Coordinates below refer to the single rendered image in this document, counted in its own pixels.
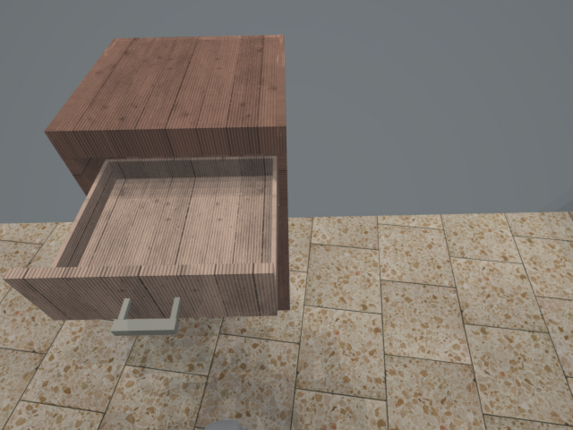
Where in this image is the drawer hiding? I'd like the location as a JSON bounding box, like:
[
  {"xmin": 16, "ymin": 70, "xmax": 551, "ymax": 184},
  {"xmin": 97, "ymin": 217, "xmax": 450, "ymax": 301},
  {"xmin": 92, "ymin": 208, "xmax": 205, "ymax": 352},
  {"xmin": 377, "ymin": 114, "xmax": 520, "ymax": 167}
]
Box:
[{"xmin": 3, "ymin": 156, "xmax": 278, "ymax": 321}]

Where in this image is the cabinet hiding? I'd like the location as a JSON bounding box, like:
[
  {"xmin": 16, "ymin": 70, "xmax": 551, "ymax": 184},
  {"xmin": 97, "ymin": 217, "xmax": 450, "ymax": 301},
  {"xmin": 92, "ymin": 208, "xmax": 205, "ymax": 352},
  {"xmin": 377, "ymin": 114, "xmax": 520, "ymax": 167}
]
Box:
[{"xmin": 44, "ymin": 35, "xmax": 290, "ymax": 311}]

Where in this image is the handle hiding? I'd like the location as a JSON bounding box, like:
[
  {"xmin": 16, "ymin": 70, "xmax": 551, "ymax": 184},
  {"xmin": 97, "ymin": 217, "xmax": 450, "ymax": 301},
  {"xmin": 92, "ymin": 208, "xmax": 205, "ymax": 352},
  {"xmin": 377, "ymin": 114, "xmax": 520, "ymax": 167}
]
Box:
[{"xmin": 111, "ymin": 297, "xmax": 182, "ymax": 336}]

